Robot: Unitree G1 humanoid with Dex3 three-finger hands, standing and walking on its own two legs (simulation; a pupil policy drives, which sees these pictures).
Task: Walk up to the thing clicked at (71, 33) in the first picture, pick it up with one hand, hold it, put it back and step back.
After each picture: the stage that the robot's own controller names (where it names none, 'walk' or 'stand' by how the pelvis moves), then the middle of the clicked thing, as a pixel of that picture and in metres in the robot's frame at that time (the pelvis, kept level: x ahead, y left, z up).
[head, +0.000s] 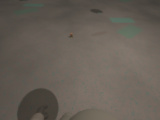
stand; (71, 35) +1.95 +0.48 -0.72
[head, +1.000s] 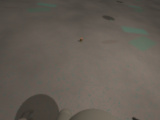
walk; (81, 40) +1.84 +0.15 -0.70
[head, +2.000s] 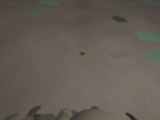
walk; (83, 53) +1.24 +0.07 -0.71
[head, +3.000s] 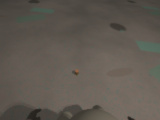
walk; (76, 72) +0.79 +0.13 -0.71
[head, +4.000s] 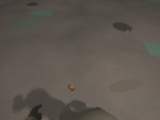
walk; (72, 88) +0.48 +0.20 -0.69
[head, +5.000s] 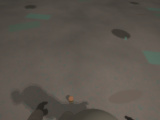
stand; (71, 99) +0.35 +0.16 -0.71
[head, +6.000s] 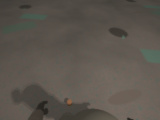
stand; (69, 102) +0.30 +0.17 -0.71
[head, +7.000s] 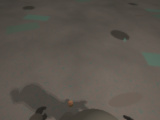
stand; (70, 103) +0.30 +0.16 -0.72
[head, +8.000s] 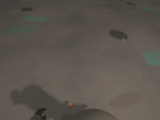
stand; (70, 105) +0.28 +0.17 -0.73
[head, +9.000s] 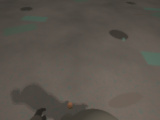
stand; (70, 105) +0.28 +0.17 -0.73
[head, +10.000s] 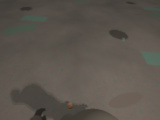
go down; (70, 106) +0.27 +0.17 -0.73
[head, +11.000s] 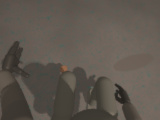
go down; (64, 69) +0.36 +0.19 -0.35
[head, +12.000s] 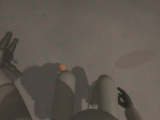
approach; (62, 69) +0.36 +0.19 -0.31
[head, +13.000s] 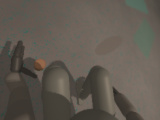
close in; (39, 65) +0.35 +0.23 -0.22
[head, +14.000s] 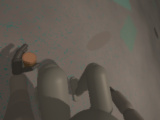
close; (29, 61) +0.36 +0.24 -0.21
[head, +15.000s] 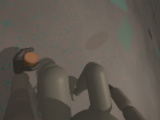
lift; (30, 61) +0.36 +0.22 -0.21
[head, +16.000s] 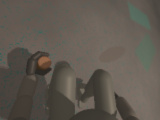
lift; (42, 64) +0.31 +0.26 -0.14
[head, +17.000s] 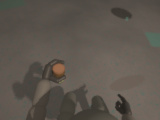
lift; (59, 73) +0.31 +0.18 +0.03
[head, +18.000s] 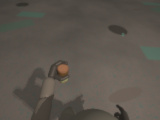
hold; (63, 74) +0.32 +0.17 +0.04
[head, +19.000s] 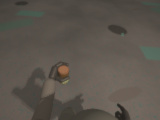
hold; (63, 75) +0.31 +0.17 +0.02
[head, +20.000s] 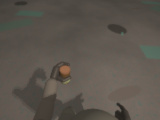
crouch; (65, 75) +0.32 +0.16 +0.02
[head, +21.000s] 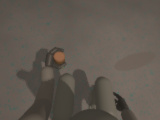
lower; (59, 60) +0.39 +0.19 -0.07
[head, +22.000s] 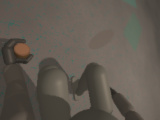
lower; (22, 53) +0.40 +0.27 -0.20
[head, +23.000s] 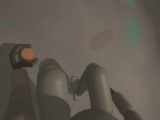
lower; (28, 57) +0.38 +0.25 -0.21
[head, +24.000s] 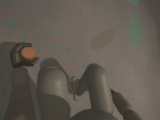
lower; (28, 56) +0.38 +0.26 -0.20
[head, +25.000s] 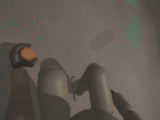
lower; (28, 57) +0.38 +0.26 -0.21
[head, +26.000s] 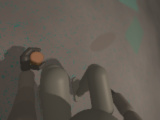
loosen; (36, 60) +0.36 +0.22 -0.20
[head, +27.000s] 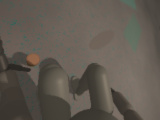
withdraw; (32, 60) +0.36 +0.23 -0.22
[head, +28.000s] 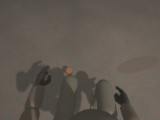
walk; (69, 71) +0.38 +0.17 -0.41
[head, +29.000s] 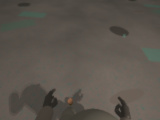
stand; (70, 102) +0.31 +0.15 -0.66
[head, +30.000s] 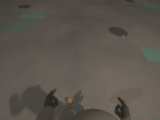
stand; (70, 101) +0.32 +0.16 -0.67
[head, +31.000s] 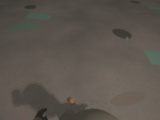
stand; (72, 101) +0.32 +0.15 -0.71
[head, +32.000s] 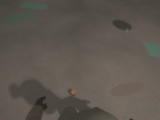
walk; (73, 93) +0.36 +0.12 -0.70
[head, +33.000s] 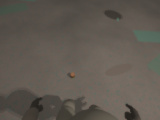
walk; (72, 75) +0.57 +0.17 -0.70
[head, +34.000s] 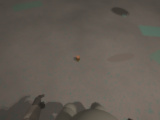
walk; (78, 58) +0.92 +0.18 -0.69
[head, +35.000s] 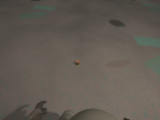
stand; (77, 63) +0.99 +0.16 -0.72
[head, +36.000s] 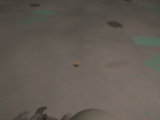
stand; (77, 65) +0.99 +0.18 -0.73
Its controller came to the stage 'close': yes
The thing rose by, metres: 0.75
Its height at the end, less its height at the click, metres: +0.00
